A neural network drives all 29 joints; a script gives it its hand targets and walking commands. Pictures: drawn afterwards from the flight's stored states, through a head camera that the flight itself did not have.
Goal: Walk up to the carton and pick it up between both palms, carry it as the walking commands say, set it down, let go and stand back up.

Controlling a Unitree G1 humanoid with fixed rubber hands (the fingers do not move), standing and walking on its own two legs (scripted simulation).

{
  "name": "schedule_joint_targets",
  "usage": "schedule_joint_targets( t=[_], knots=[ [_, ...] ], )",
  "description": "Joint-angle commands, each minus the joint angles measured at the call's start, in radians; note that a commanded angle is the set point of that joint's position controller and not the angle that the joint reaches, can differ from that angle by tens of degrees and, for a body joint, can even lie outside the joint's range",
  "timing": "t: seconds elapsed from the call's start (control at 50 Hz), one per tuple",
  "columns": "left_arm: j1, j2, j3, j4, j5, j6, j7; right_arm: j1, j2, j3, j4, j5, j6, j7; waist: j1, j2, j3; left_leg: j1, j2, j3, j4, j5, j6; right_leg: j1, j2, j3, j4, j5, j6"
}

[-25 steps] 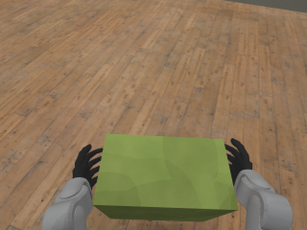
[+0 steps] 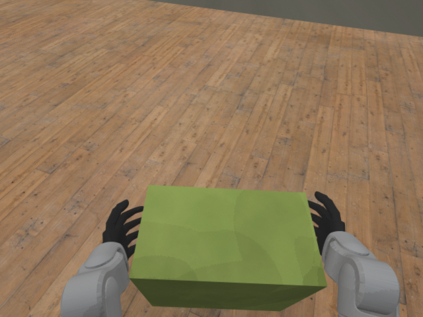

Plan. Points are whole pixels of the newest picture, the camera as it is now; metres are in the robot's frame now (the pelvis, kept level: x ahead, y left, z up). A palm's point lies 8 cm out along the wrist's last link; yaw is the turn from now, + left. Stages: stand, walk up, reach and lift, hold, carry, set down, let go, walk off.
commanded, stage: carry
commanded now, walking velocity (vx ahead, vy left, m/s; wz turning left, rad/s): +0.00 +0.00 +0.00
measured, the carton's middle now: (221, 255) +0.23 +0.00 +0.01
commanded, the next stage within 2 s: none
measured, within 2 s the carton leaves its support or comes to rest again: neither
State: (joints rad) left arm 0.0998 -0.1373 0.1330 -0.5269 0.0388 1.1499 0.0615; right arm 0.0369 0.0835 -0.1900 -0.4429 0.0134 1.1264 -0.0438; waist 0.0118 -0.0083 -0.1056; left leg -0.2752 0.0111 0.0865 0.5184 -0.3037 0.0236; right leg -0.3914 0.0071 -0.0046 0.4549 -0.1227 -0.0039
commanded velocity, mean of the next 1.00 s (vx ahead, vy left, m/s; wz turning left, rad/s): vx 0.00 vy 0.00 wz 0.00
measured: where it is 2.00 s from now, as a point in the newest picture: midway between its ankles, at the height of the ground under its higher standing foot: outside the picture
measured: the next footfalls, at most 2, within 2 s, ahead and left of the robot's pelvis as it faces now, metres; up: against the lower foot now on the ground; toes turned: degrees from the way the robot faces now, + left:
none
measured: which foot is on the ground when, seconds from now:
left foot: down 0.00-1.00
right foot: down 0.00-1.00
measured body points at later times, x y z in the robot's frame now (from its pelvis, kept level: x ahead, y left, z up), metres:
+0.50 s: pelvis +0.01 -0.01 +0.00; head +0.00 +0.00 +0.45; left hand +0.24 +0.17 +0.06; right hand +0.26 -0.19 +0.07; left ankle -0.02 +0.10 -0.74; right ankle +0.07 -0.12 -0.74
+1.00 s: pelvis +0.01 +0.00 +0.00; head +0.00 +0.00 +0.45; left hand +0.24 +0.17 +0.07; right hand +0.26 -0.18 +0.07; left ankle -0.02 +0.10 -0.74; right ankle +0.07 -0.12 -0.74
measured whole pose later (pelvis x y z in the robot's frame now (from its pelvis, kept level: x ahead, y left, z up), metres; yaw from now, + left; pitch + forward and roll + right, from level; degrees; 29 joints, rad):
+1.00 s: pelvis +0.01 +0.00 +0.00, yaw +0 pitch +4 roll +0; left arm 0.09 -0.14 0.14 -0.53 0.04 1.15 0.06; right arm 0.03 0.09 -0.19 -0.44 -0.01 1.13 -0.03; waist 0.01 -0.01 -0.12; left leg -0.28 0.02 0.08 0.54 -0.33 0.02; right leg -0.41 0.01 -0.01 0.49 -0.16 -0.01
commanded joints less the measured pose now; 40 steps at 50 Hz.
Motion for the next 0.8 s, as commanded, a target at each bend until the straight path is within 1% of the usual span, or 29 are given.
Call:
schedule_joint_targets(
  t=[0.0, 0.02, 0.04, 0.06, 0.08, 0.14, 0.16, 0.22, 0.26, 0.28, 0.3, 0.32, 0.34, 0.36, 0.38, 0.4, 0.44, 0.46, 0.48, 0.5, 0.52, 0.58, 0.62, 0.64, 0.68, 0.7, 0.74, 0.76, 0.78],
  knots=[
    [-0.495, -0.677, -0.757, -0.17, -0.28, -0.05, -0.099, -0.413, 0.726, 0.786, -0.265, 0.28, -0.021, 0.087, -0.007, -0.035, -0.283, 0.093, 0.131, -0.085, -0.058, 0.275, 0.003, 0.154, -0.109, 0.061, -0.008, 0.216, -0.023],
    [-0.511, -0.672, -0.759, -0.161, -0.273, -0.045, -0.097, -0.404, 0.721, 0.775, -0.229, 0.273, -0.015, 0.089, -0.008, 0.019, -0.251, 0.075, 0.125, -0.083, -0.071, 0.22, 0.003, 0.138, -0.11, 0.072, -0.019, 0.18, -0.027],
    [-0.485, -0.667, -0.758, -0.158, -0.274, -0.046, -0.098, -0.382, 0.712, 0.778, -0.231, 0.271, -0.015, 0.09, -0.008, 0.018, -0.274, 0.083, 0.127, -0.098, -0.069, 0.216, 0.009, 0.138, -0.113, 0.08, -0.013, 0.186, -0.033],
    [-0.497, -0.667, -0.76, -0.165, -0.274, -0.044, -0.099, -0.381, 0.715, 0.778, -0.228, 0.264, -0.014, 0.089, -0.01, -0.007, -0.264, 0.071, 0.13, -0.096, -0.068, 0.224, 0.005, 0.146, -0.115, 0.077, -0.007, 0.19, -0.031],
    [-0.49, -0.683, -0.767, -0.164, -0.273, -0.047, -0.101, -0.393, 0.724, 0.786, -0.245, 0.275, -0.02, 0.095, -0.009, 0.025, -0.254, 0.061, 0.136, -0.101, -0.089, 0.221, 0.008, 0.135, -0.108, 0.062, -0.004, 0.158, -0.028],
    [-0.479, -0.66, -0.739, -0.143, -0.255, -0.046, -0.099, -0.407, 0.712, 0.797, -0.234, 0.275, -0.015, 0.095, -0.007, -0.014, -0.227, 0.041, 0.125, -0.1, -0.081, 0.139, 0.004, 0.132, -0.113, 0.08, -0.024, 0.153, -0.031],
    [-0.476, -0.655, -0.741, -0.146, -0.259, -0.041, -0.102, -0.389, 0.708, 0.793, -0.224, 0.26, -0.013, 0.09, -0.008, -0.015, -0.241, 0.029, 0.125, -0.103, -0.088, 0.061, 0.002, 0.139, -0.118, 0.085, -0.038, 0.114, -0.031],
    [-0.496, -0.666, -0.745, -0.145, -0.26, -0.042, -0.104, -0.436, 0.726, 0.8, -0.233, 0.275, -0.018, 0.097, -0.005, -0.005, -0.241, 0.014, 0.122, -0.109, -0.103, 0.037, 0.007, 0.146, -0.112, 0.083, -0.036, 0.103, -0.036],
    [-0.496, -0.682, -0.747, -0.142, -0.263, -0.045, -0.108, -0.438, 0.733, 0.808, -0.236, 0.272, -0.017, 0.098, -0.006, -0.028, -0.222, 0.024, 0.119, -0.104, -0.088, 0.03, 0.003, 0.121, -0.119, 0.092, -0.058, 0.097, -0.034],
    [-0.494, -0.673, -0.752, -0.153, -0.257, -0.043, -0.104, -0.43, 0.728, 0.803, -0.229, 0.275, -0.016, 0.102, -0.007, 0.015, -0.222, 0.031, 0.118, -0.101, -0.087, 0.051, 0.002, 0.115, -0.119, 0.095, -0.05, 0.097, -0.041],
    [-0.486, -0.662, -0.742, -0.146, -0.254, -0.04, -0.106, -0.426, 0.72, 0.805, -0.219, 0.27, -0.014, 0.101, -0.006, 0.001, -0.209, 0.009, 0.117, -0.105, -0.098, 0.008, 0.003, 0.118, -0.117, 0.089, -0.054, 0.08, -0.031],
    [-0.495, -0.677, -0.748, -0.136, -0.26, -0.038, -0.107, -0.423, 0.735, 0.801, -0.216, 0.271, -0.012, 0.101, -0.006, 0.003, -0.223, 0.015, 0.115, -0.118, -0.103, 0.023, 0.005, 0.124, -0.117, 0.1, -0.048, 0.084, -0.033],
    [-0.497, -0.672, -0.761, -0.155, -0.266, -0.045, -0.107, -0.392, 0.724, 0.789, -0.212, 0.26, -0.018, 0.102, -0.004, 0.034, -0.244, 0.03, 0.131, -0.135, -0.119, 0.052, 0.012, 0.123, -0.11, 0.09, -0.026, 0.095, -0.037],
    [-0.512, -0.673, -0.765, -0.155, -0.267, -0.043, -0.108, -0.397, 0.721, 0.783, -0.2, 0.255, -0.019, 0.104, -0.008, 0.065, -0.217, 0.018, 0.129, -0.115, -0.115, 0.061, 0.008, 0.109, -0.106, 0.079, -0.031, 0.098, -0.031],
    [-0.529, -0.68, -0.769, -0.17, -0.27, -0.049, -0.105, -0.399, 0.745, 0.789, -0.196, 0.264, -0.019, 0.107, -0.006, 0.022, -0.246, 0.034, 0.129, -0.11, -0.106, 0.091, 0.01, 0.126, -0.103, 0.069, -0.024, 0.111, -0.033],
    [-0.502, -0.685, -0.76, -0.153, -0.267, -0.045, -0.108, -0.418, 0.746, 0.8, -0.219, 0.271, -0.023, 0.105, -0.007, 0.009, -0.246, 0.063, 0.127, -0.084, -0.071, 0.149, 0.005, 0.119, -0.11, 0.078, -0.027, 0.165, -0.034],
    [-0.488, -0.677, -0.751, -0.151, -0.266, -0.042, -0.109, -0.422, 0.735, 0.802, -0.233, 0.267, -0.02, 0.101, -0.006, -0.015, -0.26, 0.071, 0.123, -0.091, -0.059, 0.217, 0.006, 0.131, -0.114, 0.077, -0.012, 0.211, -0.037],
    [-0.497, -0.678, -0.762, -0.169, -0.274, -0.044, -0.11, -0.397, 0.732, 0.797, -0.222, 0.257, -0.02, 0.103, -0.005, 0.005, -0.267, 0.061, 0.122, -0.089, -0.058, 0.219, 0.009, 0.142, -0.114, 0.068, -0.003, 0.196, -0.04],
    [-0.489, -0.687, -0.752, -0.135, -0.273, -0.04, -0.114, -0.409, 0.737, 0.797, -0.224, 0.252, -0.021, 0.098, -0.005, -0.022, -0.285, 0.061, 0.121, -0.089, -0.047, 0.206, 0.006, 0.161, -0.114, 0.075, -0.006, 0.213, -0.043],
    [-0.482, -0.697, -0.763, -0.149, -0.285, -0.047, -0.117, -0.411, 0.736, 0.805, -0.263, 0.26, -0.03, 0.1, -0.004, -0.012, -0.301, 0.073, 0.119, -0.077, -0.044, 0.215, 0.007, 0.163, -0.115, 0.071, 0.007, 0.229, -0.046],
    [-0.478, -0.682, -0.759, -0.147, -0.28, -0.043, -0.114, -0.392, 0.727, 0.792, -0.229, 0.252, -0.024, 0.098, -0.005, 0.01, -0.273, 0.061, 0.118, -0.078, -0.045, 0.211, 0.007, 0.141, -0.114, 0.074, 0.007, 0.219, -0.047],
    [-0.477, -0.668, -0.754, -0.149, -0.277, -0.04, -0.11, -0.4, 0.714, 0.795, -0.24, 0.253, -0.022, 0.096, -0.008, 0.006, -0.275, 0.07, 0.123, -0.083, -0.039, 0.26, 0.014, 0.141, -0.113, 0.069, 0.02, 0.225, -0.044],
    [-0.469, -0.668, -0.751, -0.133, -0.27, -0.038, -0.113, -0.396, 0.709, 0.791, -0.228, 0.244, -0.02, 0.094, -0.008, -0.005, -0.254, 0.052, 0.119, -0.086, -0.056, 0.157, 0.01, 0.135, -0.113, 0.076, -0.003, 0.17, -0.043],
    [-0.466, -0.65, -0.743, -0.136, -0.265, -0.036, -0.108, -0.375, 0.698, 0.78, -0.212, 0.237, -0.014, 0.092, -0.009, -0.007, -0.261, 0.064, 0.122, -0.084, -0.05, 0.187, 0.01, 0.125, -0.112, 0.076, 0.0, 0.189, -0.047],
    [-0.521, -0.669, -0.76, -0.172, -0.285, -0.038, -0.115, -0.415, 0.72, 0.797, -0.231, 0.243, -0.015, 0.095, -0.011, -0.038, -0.234, 0.035, 0.12, -0.086, -0.055, 0.169, 0.009, 0.135, -0.111, 0.071, -0.005, 0.175, -0.045],
    [-0.497, -0.672, -0.744, -0.147, -0.273, -0.037, -0.113, -0.438, 0.718, 0.801, -0.247, 0.252, -0.017, 0.098, -0.009, -0.023, -0.247, 0.042, 0.115, -0.088, -0.066, 0.105, 0.011, 0.121, -0.109, 0.082, -0.022, 0.125, -0.048],
    [-0.477, -0.655, -0.73, -0.13, -0.259, -0.032, -0.111, -0.42, 0.705, 0.794, -0.224, 0.246, -0.01, 0.095, -0.008, -0.02, -0.218, 0.023, 0.113, -0.082, -0.074, 0.075, 0.008, 0.121, -0.11, 0.075, -0.022, 0.108, -0.043],
    [-0.489, -0.661, -0.737, -0.138, -0.266, -0.032, -0.109, -0.411, 0.706, 0.786, -0.219, 0.241, -0.011, 0.093, -0.009, 0.005, -0.22, 0.024, 0.115, -0.09, -0.076, 0.101, 0.009, 0.122, -0.107, 0.073, -0.01, 0.111, -0.043],
    [-0.486, -0.653, -0.736, -0.128, -0.261, -0.031, -0.107, -0.426, 0.693, 0.784, -0.227, 0.242, -0.015, 0.092, -0.005, 0.015, -0.218, 0.013, 0.108, -0.093, -0.088, 0.045, 0.01, 0.119, -0.11, 0.081, -0.024, 0.075, -0.044]
  ],
)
